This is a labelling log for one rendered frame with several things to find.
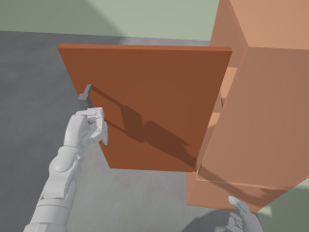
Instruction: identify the robot right hand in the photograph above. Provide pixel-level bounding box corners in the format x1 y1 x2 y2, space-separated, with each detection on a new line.
226 195 263 232

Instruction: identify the cupboard door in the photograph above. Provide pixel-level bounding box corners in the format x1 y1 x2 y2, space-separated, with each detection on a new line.
57 43 233 172

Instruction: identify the robot left forearm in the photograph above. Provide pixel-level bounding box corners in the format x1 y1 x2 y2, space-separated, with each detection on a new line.
23 146 84 232

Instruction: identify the handle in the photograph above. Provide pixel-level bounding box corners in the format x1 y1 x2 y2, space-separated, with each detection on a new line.
77 84 94 125

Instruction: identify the robot left hand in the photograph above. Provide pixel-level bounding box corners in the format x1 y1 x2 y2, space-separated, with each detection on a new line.
63 107 108 154

